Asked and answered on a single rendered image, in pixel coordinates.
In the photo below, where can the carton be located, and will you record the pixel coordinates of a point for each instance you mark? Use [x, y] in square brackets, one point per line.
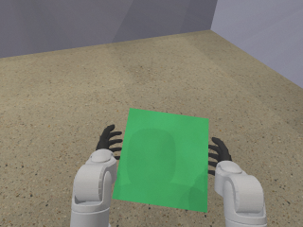
[164, 160]

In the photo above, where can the robot right forearm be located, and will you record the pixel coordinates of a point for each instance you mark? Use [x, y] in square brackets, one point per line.
[243, 196]

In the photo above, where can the robot left forearm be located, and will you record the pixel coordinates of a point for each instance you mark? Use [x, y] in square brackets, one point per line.
[92, 189]

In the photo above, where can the left robot hand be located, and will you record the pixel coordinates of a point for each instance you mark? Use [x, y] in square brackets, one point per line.
[105, 142]

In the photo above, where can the right robot hand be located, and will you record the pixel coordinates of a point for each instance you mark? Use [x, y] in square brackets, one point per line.
[223, 154]

